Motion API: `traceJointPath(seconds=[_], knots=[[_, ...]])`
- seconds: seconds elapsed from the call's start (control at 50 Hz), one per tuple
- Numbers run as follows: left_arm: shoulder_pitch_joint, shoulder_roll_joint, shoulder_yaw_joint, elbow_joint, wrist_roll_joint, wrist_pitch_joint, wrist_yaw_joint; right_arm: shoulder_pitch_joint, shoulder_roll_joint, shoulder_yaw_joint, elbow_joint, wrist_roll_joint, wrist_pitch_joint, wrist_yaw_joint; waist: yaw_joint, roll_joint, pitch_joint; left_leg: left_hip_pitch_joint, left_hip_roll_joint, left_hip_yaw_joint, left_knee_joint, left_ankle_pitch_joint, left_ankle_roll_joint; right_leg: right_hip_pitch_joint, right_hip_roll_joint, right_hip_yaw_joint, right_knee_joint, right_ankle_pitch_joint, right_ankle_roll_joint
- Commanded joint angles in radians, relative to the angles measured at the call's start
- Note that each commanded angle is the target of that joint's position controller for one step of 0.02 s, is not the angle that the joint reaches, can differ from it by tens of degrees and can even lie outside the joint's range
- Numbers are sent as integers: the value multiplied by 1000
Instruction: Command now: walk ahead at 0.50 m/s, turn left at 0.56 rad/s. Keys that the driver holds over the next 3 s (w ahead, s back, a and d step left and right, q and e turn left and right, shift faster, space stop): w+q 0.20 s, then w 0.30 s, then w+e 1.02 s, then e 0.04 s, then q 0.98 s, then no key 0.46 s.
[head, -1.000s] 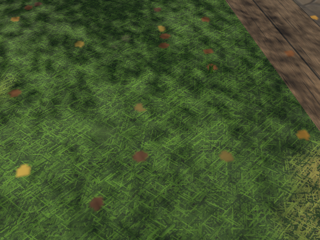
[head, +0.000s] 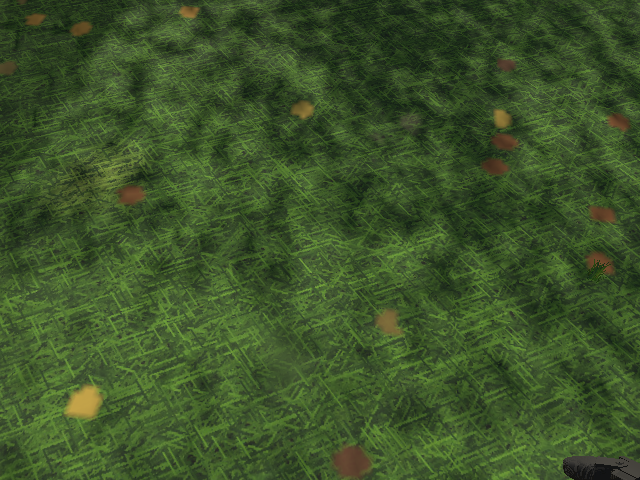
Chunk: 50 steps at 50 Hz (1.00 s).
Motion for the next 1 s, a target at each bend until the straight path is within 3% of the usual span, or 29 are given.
traceJointPath(seconds=[0.02, 0.04, 0.06, 0.08, 0.1, 0.12, 0.18, 0.22, 0.28, 0.36, 0.44, 0.46, 0.48, 0.5, 0.52, 0.54, 0.56, 0.58, 0.6, 0.62, 0.64, 0.68, 0.78, 0.84, 0.88, 0.92, 0.96, 0.98, 1.0], knots=[[60, 3, -25, -145, 46, -31, -3, 336, -368, -120, 18, 14, 1, -28, -85, 290, -320, 899, 247, -686, -169, -244, 292, -746, 86, 137, 842, -89, -20], [-51, 86, -16, -151, 10, -68, -14, 355, -275, -91, -23, 5, -18, -20, -164, 150, -430, 933, 306, -897, -326, -377, 308, -842, 97, 370, 933, -118, -38], [-150, 139, -3, -181, -25, -85, -19, 324, -218, -74, -11, -6, -34, -16, -176, 92, -282, 840, 288, -764, -353, -303, 252, -917, 55, 372, 913, -18, -63], [-161, 122, -10, -184, -13, -96, -13, 269, -197, -66, -14, -5, -43, -17, -131, 17, -200, 701, 249, -650, -343, -194, 220, -886, 10, 371, 827, 69, -76], [-161, 121, -6, -171, 18, -96, -4, 202, -162, -55, -23, -6, -43, -20, -90, -17, -141, 567, 208, -546, -347, -73, 193, -820, -21, 370, 738, 123, -72], [-135, 128, -1, -168, 26, -88, -4, 165, -147, -48, -41, -21, -45, -26, -53, 24, -131, 477, 187, -499, -360, 32, 194, -745, -39, 383, 698, 158, -66], [-124, 101, -4, -161, 41, -57, -6, 157, -152, -48, -43, -17, -50, -40, -29, 11, -104, 359, 148, -399, -394, 181, 197, -689, -34, 356, 578, 209, -24], [-184, 75, -15, -178, 44, -48, -6, 185, -171, -52, -27, -13, -50, -53, -45, 9, -72, 326, 124, -338, -405, 219, 182, -709, -20, 340, 447, 318, 5], [-281, 41, -33, -190, 38, -52, -18, 220, -161, -47, -1, -10, -47, -63, -93, 45, -53, 295, 71, -255, -403, 151, 125, -638, 12, 321, 208, 550, 12], [-382, 57, -33, -216, 21, -66, -36, 295, -169, -46, 45, -6, -47, -60, -141, 60, -17, 359, 115, -296, -381, 64, 111, -619, 34, 323, 74, 628, -15], [-376, 89, -21, -226, 22, -77, -49, 320, -173, -50, 74, -8, -31, -65, -123, 87, -7, 516, 184, -362, -296, 187, 92, -643, 46, 322, 15, 469, -74], [-337, 99, -15, -218, 22, -80, -48, 309, -176, -51, 75, -8, -26, -66, -99, 101, -21, 533, 181, -360, -256, 292, 80, -592, 60, 304, 3, 425, -93], [-243, 121, -1, -192, 25, -82, -43, 289, -169, -47, 71, -8, -22, -66, -44, 96, -76, 531, 143, -328, -154, 457, 60, -459, 87, 274, -33, 434, -121], [-100, 159, 15, -163, 34, -84, -38, 277, -142, -34, 58, -16, -21, -65, 24, 73, -203, 451, 92, -284, 38, 473, 29, -218, 23, 325, 7, 480, -172], [49, 240, 35, -142, 47, -82, -35, 359, -85, -13, 39, -21, -30, -65, 35, -102, -375, 152, -30, -204, 382, 192, -40, 163, -181, 646, 26, 429, -306], [113, 216, 33, -99, 20, -72, -46, 410, -67, -3, 44, -9, -42, -64, 29, -325, -433, -101, -128, -181, 632, -415, -92, 311, -299, 1020, -132, 203, -408], [66, 147, 10, -107, -5, -66, -48, 327, -151, -19, 30, 2, -53, -59, 44, -207, -298, -223, -58, -218, 706, -401, -86, 236, -278, 1010, -181, 35, -369], [2, 118, 0, -124, 4, -56, -43, 223, -161, -20, 7, 6, -62, -55, 43, -126, -181, -245, -13, -181, 695, -319, -82, 108, -235, 880, -196, 56, -333], [-43, 109, -6, -130, 17, -48, -41, 159, -148, -17, -11, -9, -72, -53, 21, -61, -86, -239, 19, -154, 628, -258, -82, -30, -193, 788, -221, 166, -321], [-66, 91, -13, -136, 25, -48, -39, 144, -141, -22, -16, -27, -77, -54, -4, -49, -62, -196, 49, -156, 551, -209, -85, -107, -158, 734, -237, 270, -311], [-75, 91, -15, -140, 30, -46, -36, 161, -124, -20, -16, -32, -79, -51, -28, -69, -63, -148, 58, -150, 505, -186, -94, -152, -133, 703, -253, 348, -310], [-68, 96, -12, -135, 18, -45, -29, 180, -93, -13, -16, -35, -76, -50, -47, -95, -77, -106, 60, -130, 400, -187, -119, -194, -108, 643, -273, 446, -324], [-17, 153, 10, -109, 2, -33, -5, 9, -52, 9, -55, -32, -80, -48, -2, -87, -44, -2, 17, -102, 48, 79, -163, -306, -49, 529, -287, 491, -288], [46, 155, 12, -90, -5, -17, 2, -75, -63, 6, -74, -19, -90, -38, 29, -93, -41, 60, -17, -110, -60, 180, -168, -301, -53, 554, -251, 449, -268], [67, 153, 13, -85, -8, -8, 6, -98, -84, -3, -84, -13, -97, -34, 25, -100, -43, 90, -22, -131, -115, 159, -156, -263, -71, 606, -209, 396, -250], [59, 158, 18, -89, -5, -2, 9, -70, -110, -16, -81, -10, -104, -33, -6, -120, -50, 156, -19, -133, -148, 101, -131, -243, -85, 651, -153, 385, -228], [41, 113, 4, -102, 3, 0, 7, 83, -153, -41, -45, -20, -109, -44, -91, -109, -131, 404, 17, -136, -194, 64, -75, -301, -13, 618, 21, 431, -180], [36, 49, -19, -128, 23, -4, 3, 242, -213, -58, -31, -34, -107, -54, -158, 5, -274, 648, 194, -301, -175, 0, -10, -424, 53, 536, 305, 284, -143], [163, -10, -38, -162, -4, -16, 3, 302, -280, -74, 0, -40, -89, -49, -101, 321, -383, 896, 399, -726, -264, -213, 139, -742, 162, 415, 603, -109, -93]])
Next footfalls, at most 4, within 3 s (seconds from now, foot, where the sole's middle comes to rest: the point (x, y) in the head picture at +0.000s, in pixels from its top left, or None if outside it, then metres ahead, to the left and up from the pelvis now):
0.50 right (376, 459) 0.49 -0.08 -0.75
0.98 left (258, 351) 0.71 0.18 -0.75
1.48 right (393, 271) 0.95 -0.12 -0.75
1.96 left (344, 197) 1.18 0.00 -0.75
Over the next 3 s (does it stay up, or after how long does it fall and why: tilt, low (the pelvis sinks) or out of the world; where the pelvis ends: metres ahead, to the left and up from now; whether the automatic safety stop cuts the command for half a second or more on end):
stays up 1.07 -0.08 0.02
